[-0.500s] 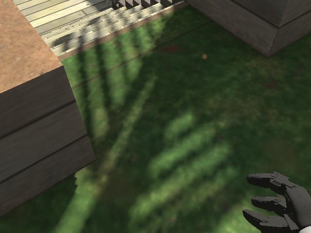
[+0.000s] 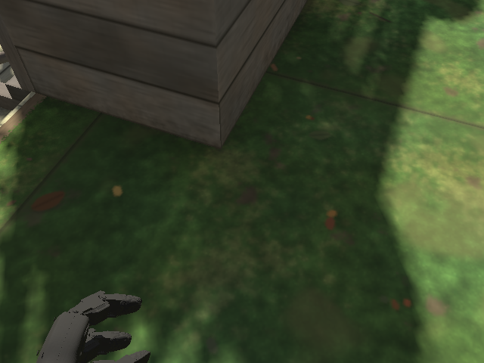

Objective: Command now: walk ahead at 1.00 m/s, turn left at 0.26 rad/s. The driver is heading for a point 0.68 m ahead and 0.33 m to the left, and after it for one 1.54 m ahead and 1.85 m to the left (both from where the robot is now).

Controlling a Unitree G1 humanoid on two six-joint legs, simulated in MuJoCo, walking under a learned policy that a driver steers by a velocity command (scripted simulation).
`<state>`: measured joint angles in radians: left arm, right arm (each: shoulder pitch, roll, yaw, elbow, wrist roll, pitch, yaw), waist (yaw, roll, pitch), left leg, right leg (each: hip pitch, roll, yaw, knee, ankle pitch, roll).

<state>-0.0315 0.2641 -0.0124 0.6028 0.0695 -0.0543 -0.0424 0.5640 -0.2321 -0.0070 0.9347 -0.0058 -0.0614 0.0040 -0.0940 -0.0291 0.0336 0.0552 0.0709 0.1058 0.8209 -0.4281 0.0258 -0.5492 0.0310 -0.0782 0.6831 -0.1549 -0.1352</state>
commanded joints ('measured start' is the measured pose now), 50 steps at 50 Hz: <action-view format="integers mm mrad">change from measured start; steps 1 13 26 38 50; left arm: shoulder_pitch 437 367 204 53 143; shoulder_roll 248 78 127 108 169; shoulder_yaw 107 62 33 17 99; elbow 80 212 3 -71 49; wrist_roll -9 -54 -11 -27 -58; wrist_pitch -9 -94 -86 -36 -20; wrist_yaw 42 41 48 59 82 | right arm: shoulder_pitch -165 -436 -173 -149 -334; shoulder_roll -204 -61 -243 -283 -125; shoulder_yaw -51 -21 -104 -127 -69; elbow -188 -242 -164 -171 -428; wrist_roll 26 -2 -15 9 27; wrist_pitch -22 49 49 15 103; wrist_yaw -9 71 2 -4 -16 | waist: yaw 240 67 91 37 66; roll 12 -16 -91 94 -64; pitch -326 99 14 -85 -51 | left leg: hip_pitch -792 -743 -127 -186 -691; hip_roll -19 37 132 -136 33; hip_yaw -191 -15 -813 -476 -156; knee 659 126 -637 -281 333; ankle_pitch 104 509 -2 1005 26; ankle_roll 85 79 370 92 -95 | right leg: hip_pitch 893 431 -248 251 323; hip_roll -423 -167 -95 44 -350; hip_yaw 682 -159 183 83 175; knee -325 -596 773 -227 -431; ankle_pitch -194 462 -182 218 483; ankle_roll -80 94 144 141 -67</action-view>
